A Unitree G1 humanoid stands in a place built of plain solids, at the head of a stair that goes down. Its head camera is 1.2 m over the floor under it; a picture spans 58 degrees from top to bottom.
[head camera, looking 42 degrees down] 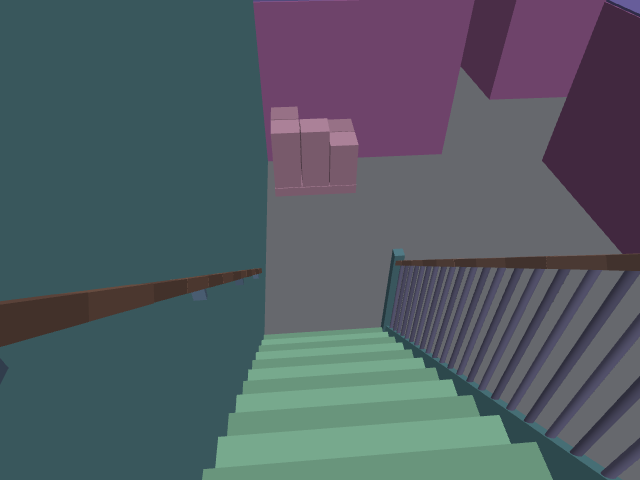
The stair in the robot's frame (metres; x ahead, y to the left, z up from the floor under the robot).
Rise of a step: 0.20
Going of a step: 0.20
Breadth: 1.20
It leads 4 degrees to the left of straight ahead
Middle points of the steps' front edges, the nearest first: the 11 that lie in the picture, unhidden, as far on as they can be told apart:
0.63 -0.19 -0.40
0.83 -0.18 -0.60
1.03 -0.16 -0.80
1.23 -0.14 -1.00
1.43 -0.13 -1.21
1.63 -0.11 -1.41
1.83 -0.10 -1.61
2.04 -0.08 -1.81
2.24 -0.06 -2.01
2.44 -0.05 -2.21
2.64 -0.03 -2.41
